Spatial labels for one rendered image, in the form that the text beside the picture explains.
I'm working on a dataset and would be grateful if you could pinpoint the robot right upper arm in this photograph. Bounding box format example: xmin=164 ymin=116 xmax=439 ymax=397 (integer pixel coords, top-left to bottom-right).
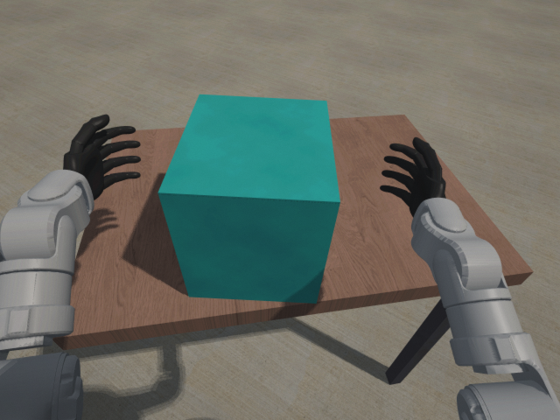
xmin=457 ymin=380 xmax=560 ymax=420

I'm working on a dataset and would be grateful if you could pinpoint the table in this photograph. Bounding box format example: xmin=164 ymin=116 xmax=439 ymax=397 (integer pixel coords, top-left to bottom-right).
xmin=52 ymin=115 xmax=534 ymax=385

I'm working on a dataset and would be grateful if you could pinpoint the right robot hand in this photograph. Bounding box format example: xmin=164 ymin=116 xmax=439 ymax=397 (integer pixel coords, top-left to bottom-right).
xmin=380 ymin=137 xmax=446 ymax=217

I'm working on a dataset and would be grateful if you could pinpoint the left robot hand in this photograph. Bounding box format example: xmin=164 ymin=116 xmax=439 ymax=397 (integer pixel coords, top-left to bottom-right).
xmin=63 ymin=115 xmax=141 ymax=200

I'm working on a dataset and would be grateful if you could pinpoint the robot left forearm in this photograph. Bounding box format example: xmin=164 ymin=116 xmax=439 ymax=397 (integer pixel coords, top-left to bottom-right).
xmin=0 ymin=170 xmax=95 ymax=361

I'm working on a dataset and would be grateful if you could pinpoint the robot right forearm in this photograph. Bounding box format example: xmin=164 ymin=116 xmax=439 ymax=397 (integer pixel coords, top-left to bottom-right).
xmin=411 ymin=198 xmax=560 ymax=412

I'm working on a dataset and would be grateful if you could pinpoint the carton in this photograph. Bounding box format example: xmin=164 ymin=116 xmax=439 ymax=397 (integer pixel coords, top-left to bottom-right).
xmin=158 ymin=94 xmax=340 ymax=304

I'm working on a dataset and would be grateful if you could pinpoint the robot left upper arm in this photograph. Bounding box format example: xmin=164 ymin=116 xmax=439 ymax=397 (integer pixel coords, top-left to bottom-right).
xmin=0 ymin=352 xmax=83 ymax=420

